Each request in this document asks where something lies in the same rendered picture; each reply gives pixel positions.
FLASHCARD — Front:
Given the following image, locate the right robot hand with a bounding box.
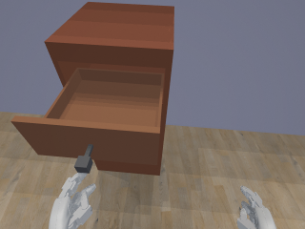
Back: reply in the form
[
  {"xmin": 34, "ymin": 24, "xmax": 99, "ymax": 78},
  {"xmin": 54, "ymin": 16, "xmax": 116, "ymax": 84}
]
[{"xmin": 237, "ymin": 185, "xmax": 276, "ymax": 229}]

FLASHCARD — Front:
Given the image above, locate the drawer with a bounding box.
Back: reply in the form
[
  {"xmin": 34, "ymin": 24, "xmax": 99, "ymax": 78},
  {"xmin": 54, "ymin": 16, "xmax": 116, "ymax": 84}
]
[{"xmin": 11, "ymin": 68, "xmax": 164, "ymax": 166}]

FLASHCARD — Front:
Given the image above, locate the cabinet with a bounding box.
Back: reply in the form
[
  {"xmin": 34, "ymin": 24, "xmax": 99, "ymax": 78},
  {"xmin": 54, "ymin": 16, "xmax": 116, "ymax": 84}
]
[{"xmin": 45, "ymin": 2, "xmax": 174, "ymax": 176}]

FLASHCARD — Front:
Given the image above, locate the handle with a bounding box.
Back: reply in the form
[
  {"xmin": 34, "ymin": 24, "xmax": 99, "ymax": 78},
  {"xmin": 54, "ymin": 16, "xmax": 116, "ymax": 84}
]
[{"xmin": 74, "ymin": 144, "xmax": 93, "ymax": 174}]

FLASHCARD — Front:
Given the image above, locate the left robot hand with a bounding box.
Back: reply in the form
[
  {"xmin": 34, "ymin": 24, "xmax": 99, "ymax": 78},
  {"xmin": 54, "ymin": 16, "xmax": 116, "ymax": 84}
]
[{"xmin": 49, "ymin": 173, "xmax": 96, "ymax": 229}]

